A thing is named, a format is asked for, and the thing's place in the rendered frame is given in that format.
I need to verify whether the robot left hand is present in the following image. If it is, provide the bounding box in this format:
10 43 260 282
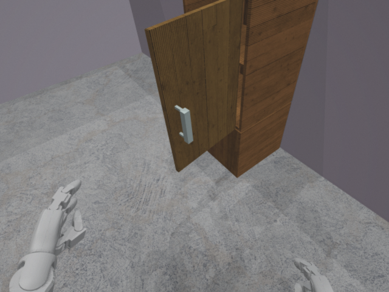
27 179 86 256

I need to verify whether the handle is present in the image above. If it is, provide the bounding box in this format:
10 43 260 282
174 105 193 144

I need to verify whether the robot right hand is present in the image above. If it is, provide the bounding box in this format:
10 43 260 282
294 258 334 292

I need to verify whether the robot left forearm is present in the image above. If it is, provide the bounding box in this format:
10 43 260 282
9 252 57 292

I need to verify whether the cupboard door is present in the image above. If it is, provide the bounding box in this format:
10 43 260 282
145 0 243 172

